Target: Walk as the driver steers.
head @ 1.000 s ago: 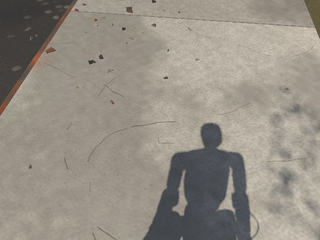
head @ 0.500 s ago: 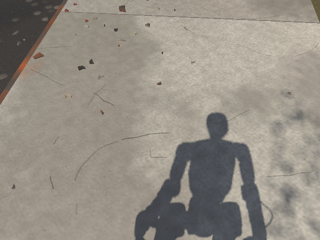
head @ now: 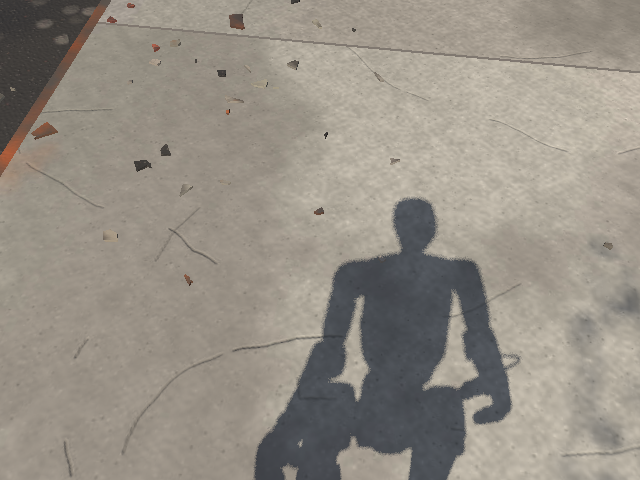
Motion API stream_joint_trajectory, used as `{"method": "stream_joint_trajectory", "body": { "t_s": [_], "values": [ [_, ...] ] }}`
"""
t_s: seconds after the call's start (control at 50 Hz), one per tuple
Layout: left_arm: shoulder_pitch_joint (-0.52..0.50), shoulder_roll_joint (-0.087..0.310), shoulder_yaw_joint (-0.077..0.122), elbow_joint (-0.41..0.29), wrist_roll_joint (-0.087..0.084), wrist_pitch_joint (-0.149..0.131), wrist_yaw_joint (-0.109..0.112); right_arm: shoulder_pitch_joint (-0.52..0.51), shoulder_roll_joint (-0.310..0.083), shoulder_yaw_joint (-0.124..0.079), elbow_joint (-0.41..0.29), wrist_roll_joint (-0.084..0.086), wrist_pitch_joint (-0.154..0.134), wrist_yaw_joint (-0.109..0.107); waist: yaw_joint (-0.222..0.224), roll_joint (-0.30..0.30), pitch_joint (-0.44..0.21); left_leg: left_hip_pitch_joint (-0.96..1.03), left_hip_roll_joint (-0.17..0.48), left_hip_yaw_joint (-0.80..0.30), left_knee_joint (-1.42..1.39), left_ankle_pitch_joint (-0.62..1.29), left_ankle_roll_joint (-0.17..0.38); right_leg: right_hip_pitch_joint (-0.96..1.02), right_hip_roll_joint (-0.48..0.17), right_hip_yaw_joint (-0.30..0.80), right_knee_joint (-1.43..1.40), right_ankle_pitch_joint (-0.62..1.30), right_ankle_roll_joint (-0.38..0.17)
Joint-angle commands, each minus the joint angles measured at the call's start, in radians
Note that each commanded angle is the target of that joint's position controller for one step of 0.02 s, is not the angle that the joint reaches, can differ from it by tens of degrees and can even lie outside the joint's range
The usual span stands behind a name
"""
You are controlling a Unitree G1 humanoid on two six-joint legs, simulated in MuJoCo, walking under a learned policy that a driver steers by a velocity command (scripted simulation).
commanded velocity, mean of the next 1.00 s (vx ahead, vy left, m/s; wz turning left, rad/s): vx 0.50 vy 0.00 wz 0.08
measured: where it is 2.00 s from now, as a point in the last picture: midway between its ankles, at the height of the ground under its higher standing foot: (306, 211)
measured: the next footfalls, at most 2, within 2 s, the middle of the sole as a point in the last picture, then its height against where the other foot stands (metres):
right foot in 0.46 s outside the picture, level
left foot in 1.02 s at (306, 353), level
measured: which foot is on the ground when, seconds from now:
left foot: down 0.00-0.48, up 0.50-1.00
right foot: up 0.00-0.44, down 0.46-1.00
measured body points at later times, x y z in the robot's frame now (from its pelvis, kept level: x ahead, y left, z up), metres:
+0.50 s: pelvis +0.29 -0.04 -0.01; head +0.33 -0.05 +0.44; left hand +0.46 +0.19 -0.12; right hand +0.21 -0.27 -0.16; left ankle +0.10 +0.06 -0.68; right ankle +0.39 -0.11 -0.73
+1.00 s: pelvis +0.56 -0.03 +0.00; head +0.59 -0.02 +0.45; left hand +0.46 +0.20 -0.15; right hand +0.75 -0.22 -0.12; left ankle +0.68 +0.06 -0.72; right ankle +0.39 -0.11 -0.73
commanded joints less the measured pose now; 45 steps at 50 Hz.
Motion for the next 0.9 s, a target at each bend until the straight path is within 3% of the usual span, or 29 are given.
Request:
{"method": "stream_joint_trajectory", "body": {
  "t_s": [0.02, 0.04, 0.08, 0.14, 0.24, 0.34, 0.4, 0.42, 0.44, 0.46, 0.48, 0.5, 0.52, 0.54, 0.58, 0.6, 0.64, 0.7, 0.8, 0.9],
  "values": [
    [0.004, 0.054, 0.017, -0.070, 0.025, -0.001, -0.010, 0.137, -0.048, -0.004, 0.024, 0.011, -0.015, -0.005, -0.008, 0.040, -0.055, 0.236, 0.299, -0.391, -0.368, -0.030, 0.116, -0.292, -0.094, 0.053, 0.056, 0.092, -0.009],
    [0.030, 0.032, 0.014, -0.061, 0.033, 0.014, -0.015, 0.153, -0.034, 0.003, 0.037, 0.010, -0.021, -0.010, 0.011, 0.050, -0.052, 0.201, 0.276, -0.337, -0.378, 0.025, 0.104, -0.254, -0.100, 0.048, 0.025, 0.097, 0.001],
    [0.013, 0.026, 0.016, -0.072, 0.035, 0.032, -0.023, 0.210, -0.056, 0.003, 0.058, 0.012, -0.034, -0.015, 0.023, 0.056, -0.042, 0.191, 0.258, -0.281, -0.390, 0.138, 0.109, -0.265, -0.102, 0.026, -0.017, 0.114, 0.017],
    [-0.123, 0.045, 0.017, -0.124, 0.033, 0.046, -0.030, 0.261, -0.085, 0.003, 0.069, 0.013, -0.037, -0.015, 0.010, 0.063, 0.001, 0.213, 0.241, -0.230, -0.430, 0.152, 0.113, -0.375, -0.124, -0.001, -0.126, 0.212, 0.045],
    [-0.332, 0.038, 0.006, -0.196, 0.018, 0.042, -0.035, 0.345, -0.082, 0.013, 0.083, 0.015, -0.036, -0.015, -0.042, 0.078, 0.029, 0.289, 0.213, -0.163, -0.432, 0.276, 0.094, -0.399, -0.102, -0.051, -0.408, 0.360, 0.065],
    [-0.445, 0.051, 0.006, -0.240, 0.016, 0.032, -0.033, 0.414, -0.094, 0.013, 0.110, 0.006, -0.033, -0.026, -0.072, 0.092, 0.043, 0.450, 0.254, -0.150, -0.380, 0.394, 0.096, -0.397, -0.067, -0.071, -0.557, 0.339, 0.030],
    [-0.394, 0.069, 0.017, -0.236, 0.017, 0.019, -0.027, 0.379, -0.115, 0.006, 0.112, -0.001, -0.028, -0.036, -0.029, 0.099, 0.016, 0.501, 0.272, -0.127, -0.266, 0.646, 0.075, -0.280, -0.020, -0.089, -0.621, 0.229, -0.015],
    [-0.306, 0.084, 0.027, -0.208, 0.018, 0.013, -0.020, 0.365, -0.128, 0.003, 0.112, -0.002, -0.026, -0.037, 0.010, 0.104, -0.031, 0.500, 0.265, -0.115, -0.160, 0.771, 0.062, -0.169, 0.014, -0.101, -0.642, 0.198, -0.034],
    [-0.143, 0.100, 0.040, -0.152, 0.024, 0.004, -0.012, 0.345, -0.131, 0.002, 0.109, 0.001, -0.020, -0.036, 0.080, 0.076, -0.114, 0.461, 0.229, -0.083, 0.023, 0.789, 0.043, 0.018, 0.044, -0.118, -0.707, 0.237, -0.055],
    [0.032, 0.158, 0.060, -0.105, 0.047, -0.005, -0.002, 0.340, -0.108, 0.010, 0.089, 0.011, -0.019, -0.033, 0.139, 0.032, -0.224, 0.275, 0.189, -0.061, 0.273, 0.548, 0.025, 0.284, -0.080, 0.013, -0.707, 0.202, -0.097],
    [0.135, 0.271, 0.089, -0.097, 0.067, -0.005, 0.000, 0.442, -0.006, 0.031, 0.060, 0.056, -0.019, -0.020, 0.111, -0.192, -0.369, -0.088, 0.017, -0.006, 0.687, -0.055, -0.026, 0.583, -0.397, 0.504, -0.782, 0.095, -0.229],
    [0.070, 0.249, 0.086, -0.101, 0.030, 0.012, -0.010, 0.415, -0.081, 0.009, 0.069, 0.036, -0.018, -0.019, 0.090, -0.119, -0.375, -0.201, -0.012, -0.158, 0.810, -0.327, -0.010, 0.543, -0.414, 0.688, -0.897, 0.083, -0.242],
    [-0.049, 0.198, 0.070, -0.116, 0.013, 0.014, -0.013, 0.317, -0.095, 0.002, 0.041, 0.026, -0.016, -0.018, 0.043, -0.060, -0.211, -0.260, 0.054, -0.177, 0.811, -0.239, -0.003, 0.397, -0.376, 0.514, -0.906, 0.044, -0.203],
    [-0.111, 0.131, 0.052, -0.125, 0.011, 0.006, -0.018, 0.258, -0.082, 0.006, 0.027, 0.020, -0.021, -0.015, 0.026, -0.006, -0.121, -0.242, 0.090, -0.174, 0.751, -0.164, -0.003, 0.260, -0.333, 0.398, -0.947, 0.119, -0.170],
    [-0.132, 0.066, 0.031, -0.104, 0.008, -0.005, -0.011, 0.261, -0.049, 0.006, 0.033, -0.005, -0.001, -0.007, -0.032, -0.025, -0.059, -0.156, 0.135, -0.166, 0.644, -0.110, -0.016, 0.112, -0.242, 0.237, -0.993, 0.234, -0.105],
    [-0.108, 0.059, 0.026, -0.091, 0.009, -0.012, -0.007, 0.277, -0.033, 0.007, 0.039, -0.011, 0.012, 0.000, -0.044, -0.036, -0.062, -0.126, 0.137, -0.158, 0.622, -0.099, -0.025, 0.089, -0.226, 0.198, -1.003, 0.284, -0.098],
    [-0.054, 0.086, 0.029, -0.070, 0.005, -0.024, -0.003, 0.253, -0.029, 0.006, 0.029, -0.014, 0.028, 0.008, -0.054, -0.032, -0.053, -0.148, 0.140, -0.136, 0.590, -0.072, -0.041, 0.088, -0.209, 0.150, -1.017, 0.378, -0.105],
    [0.001, 0.107, 0.029, -0.057, 0.004, -0.026, -0.002, 0.120, -0.044, 0.006, -0.017, -0.012, 0.041, 0.014, -0.037, -0.031, -0.012, -0.257, 0.163, -0.113, 0.495, 0.028, -0.067, 0.114, -0.195, 0.110, -1.055, 0.391, -0.106],
    [0.073, 0.100, 0.021, -0.044, 0.011, -0.030, 0.004, -0.048, -0.032, 0.020, -0.071, 0.008, 0.038, 0.020, 0.004, -0.038, 0.022, -0.295, 0.130, -0.098, 0.268, 0.167, -0.065, 0.187, -0.183, -0.005, -1.071, 0.475, -0.069],
    [0.131, 0.101, 0.017, -0.018, 0.017, -0.030, 0.021, -0.159, -0.031, 0.029, -0.120, 0.002, 0.030, 0.023, 0.030, -0.038, 0.047, -0.280, 0.094, -0.042, 0.108, 0.160, -0.017, 0.325, -0.225, -0.090, -1.030, 0.620, -0.058]
  ]
}}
